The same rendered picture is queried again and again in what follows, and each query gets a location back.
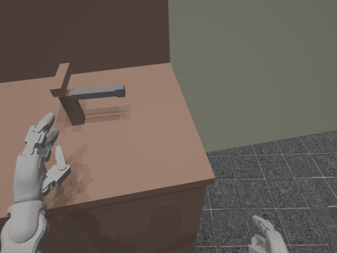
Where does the right robot hand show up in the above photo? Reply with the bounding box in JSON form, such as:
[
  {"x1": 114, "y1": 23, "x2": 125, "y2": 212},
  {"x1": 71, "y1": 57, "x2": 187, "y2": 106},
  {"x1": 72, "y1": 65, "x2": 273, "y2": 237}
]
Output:
[{"x1": 248, "y1": 215, "x2": 289, "y2": 253}]

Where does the left robot hand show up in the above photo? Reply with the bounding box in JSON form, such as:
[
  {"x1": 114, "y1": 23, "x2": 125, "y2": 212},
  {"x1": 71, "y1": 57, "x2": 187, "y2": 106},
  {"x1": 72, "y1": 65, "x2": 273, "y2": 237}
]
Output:
[{"x1": 13, "y1": 112, "x2": 71, "y2": 204}]

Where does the counter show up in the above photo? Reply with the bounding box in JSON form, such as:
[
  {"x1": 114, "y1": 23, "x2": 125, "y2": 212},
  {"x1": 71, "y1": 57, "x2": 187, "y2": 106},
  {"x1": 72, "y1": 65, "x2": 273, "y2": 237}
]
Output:
[{"x1": 0, "y1": 0, "x2": 215, "y2": 253}]

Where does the tap lever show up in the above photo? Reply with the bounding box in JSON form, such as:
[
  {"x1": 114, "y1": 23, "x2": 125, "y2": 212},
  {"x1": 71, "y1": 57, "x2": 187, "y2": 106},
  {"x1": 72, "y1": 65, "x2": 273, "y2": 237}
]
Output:
[{"x1": 72, "y1": 84, "x2": 125, "y2": 100}]

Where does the robot left forearm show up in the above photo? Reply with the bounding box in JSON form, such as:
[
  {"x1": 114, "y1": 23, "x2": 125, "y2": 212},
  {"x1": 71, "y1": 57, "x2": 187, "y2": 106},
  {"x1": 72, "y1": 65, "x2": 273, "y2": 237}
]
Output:
[{"x1": 1, "y1": 200, "x2": 49, "y2": 253}]

